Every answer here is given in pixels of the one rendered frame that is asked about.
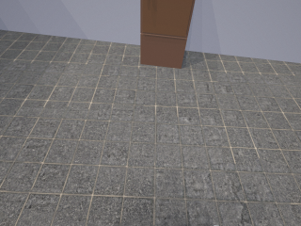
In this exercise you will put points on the cupboard door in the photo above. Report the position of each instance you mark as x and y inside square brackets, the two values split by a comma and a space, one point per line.
[167, 17]

